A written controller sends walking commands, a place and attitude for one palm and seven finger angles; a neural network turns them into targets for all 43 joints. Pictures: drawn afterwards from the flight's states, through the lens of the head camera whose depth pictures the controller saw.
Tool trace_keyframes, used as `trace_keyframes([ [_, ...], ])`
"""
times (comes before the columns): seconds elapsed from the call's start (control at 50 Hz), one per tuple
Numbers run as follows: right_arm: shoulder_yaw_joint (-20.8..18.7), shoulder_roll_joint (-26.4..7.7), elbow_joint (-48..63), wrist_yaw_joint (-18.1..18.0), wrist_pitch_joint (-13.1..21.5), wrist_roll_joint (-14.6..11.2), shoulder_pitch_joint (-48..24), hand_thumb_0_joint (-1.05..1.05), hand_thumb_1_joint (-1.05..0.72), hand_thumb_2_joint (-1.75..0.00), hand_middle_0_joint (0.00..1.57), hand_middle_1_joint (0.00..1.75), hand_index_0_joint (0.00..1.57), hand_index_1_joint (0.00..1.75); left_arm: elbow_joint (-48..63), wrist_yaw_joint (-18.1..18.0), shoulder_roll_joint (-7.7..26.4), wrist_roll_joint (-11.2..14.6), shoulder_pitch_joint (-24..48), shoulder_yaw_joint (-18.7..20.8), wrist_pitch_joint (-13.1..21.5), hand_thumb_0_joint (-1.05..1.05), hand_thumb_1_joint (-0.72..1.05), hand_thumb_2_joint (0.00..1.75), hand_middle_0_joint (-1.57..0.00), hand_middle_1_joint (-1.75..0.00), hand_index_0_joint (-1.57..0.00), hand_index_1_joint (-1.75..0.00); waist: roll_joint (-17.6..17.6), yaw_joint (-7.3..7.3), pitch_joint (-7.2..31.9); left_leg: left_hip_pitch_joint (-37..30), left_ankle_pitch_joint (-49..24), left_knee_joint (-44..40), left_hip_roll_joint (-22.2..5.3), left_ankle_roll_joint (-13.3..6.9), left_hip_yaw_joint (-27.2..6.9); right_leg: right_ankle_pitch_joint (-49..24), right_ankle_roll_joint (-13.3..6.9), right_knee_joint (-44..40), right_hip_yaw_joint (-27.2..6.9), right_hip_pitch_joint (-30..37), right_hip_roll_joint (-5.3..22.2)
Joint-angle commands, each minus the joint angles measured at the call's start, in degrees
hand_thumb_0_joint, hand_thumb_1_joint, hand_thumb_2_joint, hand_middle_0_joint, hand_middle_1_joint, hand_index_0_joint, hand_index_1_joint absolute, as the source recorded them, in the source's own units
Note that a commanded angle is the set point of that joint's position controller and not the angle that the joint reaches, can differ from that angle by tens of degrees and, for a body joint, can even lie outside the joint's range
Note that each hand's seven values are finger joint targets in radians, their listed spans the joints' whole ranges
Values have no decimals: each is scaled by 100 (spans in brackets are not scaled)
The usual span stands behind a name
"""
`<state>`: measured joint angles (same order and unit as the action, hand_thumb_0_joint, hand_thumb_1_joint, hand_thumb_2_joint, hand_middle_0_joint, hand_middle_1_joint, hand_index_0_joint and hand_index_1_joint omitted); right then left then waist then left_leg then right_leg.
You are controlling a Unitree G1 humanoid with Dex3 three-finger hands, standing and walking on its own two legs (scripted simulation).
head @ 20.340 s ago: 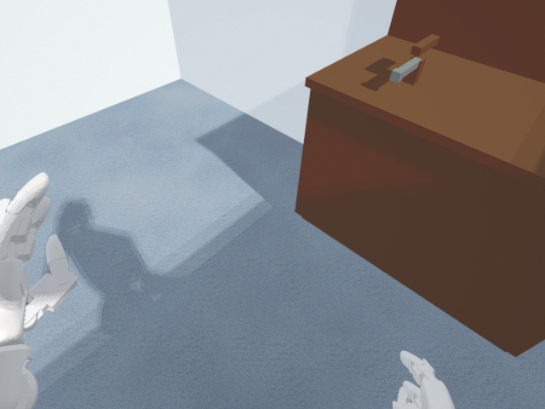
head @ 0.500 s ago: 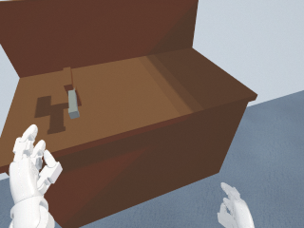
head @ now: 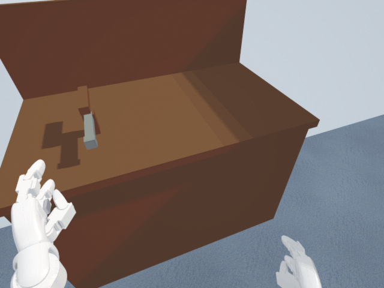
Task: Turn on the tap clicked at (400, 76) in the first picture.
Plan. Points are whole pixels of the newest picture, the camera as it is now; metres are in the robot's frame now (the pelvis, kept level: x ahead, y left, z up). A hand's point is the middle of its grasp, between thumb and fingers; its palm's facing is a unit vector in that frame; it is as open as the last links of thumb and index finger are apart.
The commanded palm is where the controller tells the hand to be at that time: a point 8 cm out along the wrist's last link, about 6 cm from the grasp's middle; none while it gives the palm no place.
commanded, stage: reach beside the lever's end, fingers flat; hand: left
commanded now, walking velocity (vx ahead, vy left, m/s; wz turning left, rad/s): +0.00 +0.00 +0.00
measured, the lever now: (90, 142) +0.44 +0.34 +0.07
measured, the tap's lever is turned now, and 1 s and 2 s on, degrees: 0 0 0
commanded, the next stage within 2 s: none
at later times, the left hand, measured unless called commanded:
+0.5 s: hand (75, 183) +0.27 +0.28 +0.11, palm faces +0.64 -0.76 -0.08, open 7.5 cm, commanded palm +0.22 +0.32 +0.12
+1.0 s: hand (82, 164) +0.33 +0.31 +0.09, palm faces +0.65 -0.76 -0.07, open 7.6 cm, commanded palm +0.28 +0.34 +0.09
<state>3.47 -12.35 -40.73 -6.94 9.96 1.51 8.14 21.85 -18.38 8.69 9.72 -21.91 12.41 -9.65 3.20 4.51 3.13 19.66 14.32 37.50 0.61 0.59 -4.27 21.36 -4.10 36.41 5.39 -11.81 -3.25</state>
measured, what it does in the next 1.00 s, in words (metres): stands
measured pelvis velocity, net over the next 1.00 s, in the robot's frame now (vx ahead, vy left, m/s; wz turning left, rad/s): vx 0.01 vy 0.03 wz -0.03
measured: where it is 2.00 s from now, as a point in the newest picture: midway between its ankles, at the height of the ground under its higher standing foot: outside the picture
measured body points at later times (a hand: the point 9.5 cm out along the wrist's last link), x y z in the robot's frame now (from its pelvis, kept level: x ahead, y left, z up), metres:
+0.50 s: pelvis +0.02 +0.02 +0.00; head +0.00 +0.01 +0.45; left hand +0.23 +0.32 +0.12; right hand +0.21 -0.21 -0.08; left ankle +0.07 +0.13 -0.72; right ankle -0.01 -0.07 -0.72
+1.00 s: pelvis +0.01 +0.03 -0.01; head +0.01 +0.02 +0.44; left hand +0.29 +0.34 +0.10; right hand +0.18 -0.21 -0.10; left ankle +0.07 +0.13 -0.72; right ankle -0.01 -0.07 -0.72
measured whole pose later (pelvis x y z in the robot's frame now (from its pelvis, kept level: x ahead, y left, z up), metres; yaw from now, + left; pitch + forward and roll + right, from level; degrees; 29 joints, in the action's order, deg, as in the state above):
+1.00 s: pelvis +0.01 +0.03 -0.01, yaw -2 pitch +4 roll -1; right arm 2.1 -12.6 -42.3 -6.8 6.5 1.7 9.7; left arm -11.3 -20.4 12.2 6.1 5.4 20.4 -0.2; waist 2.0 1.4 4.6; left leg 29.0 16.7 41.9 1.0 -1.1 -1.8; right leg 22.9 -2.3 40.4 3.1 -21.4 -2.5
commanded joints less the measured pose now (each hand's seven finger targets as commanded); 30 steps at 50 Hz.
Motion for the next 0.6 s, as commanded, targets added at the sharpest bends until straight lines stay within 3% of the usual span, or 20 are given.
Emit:
trace_keyframes([
  [0.0, -188, -480, 919, -82, 402, 0, -1232, 0, -90, -90, 20, 30, 20, 30, 1014, -61, 835, -111, 1572, 498, 561, 0, 90, 90, -20, -30, -20, -30, -46, -65, -36, -230, 369, -406, 138, -253, 52, 323, 394, -1318, -826, -867, 423],
  [0.06, -190, -495, 866, -103, 458, -1, -1217, 0, -90, -90, 20, 30, 20, 30, 877, -26, 838, -146, 1878, 389, 736, 0, 90, 90, -20, -30, -20, -30, 196, -106, 112, -291, 453, -451, 129, -258, 37, 379, 351, -1212, -772, -889, 386],
  [0.12, -210, -547, 808, -135, 485, -2, -1173, 0, -90, -90, 20, 30, 20, 30, 507, 29, 921, -110, 2069, 467, 790, 0, 90, 90, -20, -30, -20, -30, -85, -149, 156, -216, 472, -446, 117, -264, 7, 349, 369, -1203, -786, -869, 382],
  [0.14, -226, -564, 804, -134, 482, -6, -1129, 0, -90, -90, 20, 30, 20, 30, 385, 35, 970, -119, 1940, 555, 763, 0, 90, 90, -20, -30, -20, -30, -118, -68, 261, -219, 439, -473, 115, -261, 5, 305, 353, -1178, -730, -790, 356],
  [0.16, -209, -555, 833, -139, 470, -5, -1141, 0, -90, -90, 20, 30, 20, 30, 318, 53, 873, -96, 1951, 458, 727, 0, 90, 90, -20, -30, -20, -30, -169, -105, 314, -240, 345, -476, 123, -282, 17, 92, 375, -1139, -730, -770, 372],
  [0.2, -253, -576, 825, -134, 421, -14, -1068, 0, -90, -90, 20, 30, 20, 30, 93, 32, 1039, -58, 1817, 747, 634, 0, 90, 90, -20, -30, -20, -30, -338, -34, 511, -215, 74, -469, 112, -266, 32, -425, 396, -1040, -683, -593, 372],
  [0.28, -276, -594, 901, -50, 322, -16, -943, 0, -90, -90, 20, 30, 20, 30, 120, -75, 977, -86, 1826, 758, 572, 0, 90, 90, -20, -30, -20, -30, -251, -25, 793, -358, -692, -429, 124, -259, 82, -1602, 374, -673, -492, -429, 323],
  [0.34, -339, -646, 922, 12, 217, -1, -830, 0, -90, -90, 20, 30, 20, 30, 74, -169, 1211, -144, 1647, 1065, 647, 0, 90, 90, -20, -29, -20, -29, -263, 21, 972, -335, -1065, -331, 107, -245, 120, -2099, 375, -498, -463, -344, 311],
  [0.36, -341, -623, 948, 38, 190, -1, -832, 0, -90, -90, 20, 30, 20, 30, 163, -178, 1082, -166, 1728, 928, 711, 0, 90, 90, -19, -29, -19, -29, -183, -20, 1030, -396, -1188, -311, 98, -247, 124, -2142, 350, -429, -440, -370, 300],
  [0.4, -347, -629, 948, 68, 196, 23, -794, 0, -90, -90, 20, 30, 20, 30, 266, -218, 948, -257, 2064, 680, 877, 0, 90, 90, -19, -28, -19, -28, -84, -139, 945, -469, -1238, -243, 70, -244, 114, -1962, 308, -351, -392, -603, 250],
  [0.46, -370, -667, 890, 72, 188, 32, -759, 0, -90, -90, 20, 30, 20, 30, 124, -227, 984, -298, 2215, 666, 1044, 0, 90, 90, -19, -27, -19, -27, 20, -212, 865, -419, -1083, -216, 40, -234, 64, -1598, 266, -321, -374, -817, 216],
  [0.48, -377, -689, 883, 58, 183, 30, -736, 0, -90, -90, 20, 30, 20, 30, 4, -214, 1018, -284, 2286, 710, 1074, 0, 90, 90, -19, -27, -19, -27, -122, -226, 825, -349, -955, -212, 38, -233, 36, -1441, 263, -336, -375, -873, 204],
  [0.58, -346, -707, 809, -52, 151, -4, -814, 0, -90, -90, 20, 30, 20, 30, -533, -92, 1099, -250, 3077, 679, 1050, 0, 90, 90, -19, -26, -19, -26, -74, -297, 689, -215, -188, -308, 43, -240, -21, -605, 257, -516, -423, -1109, 208],
])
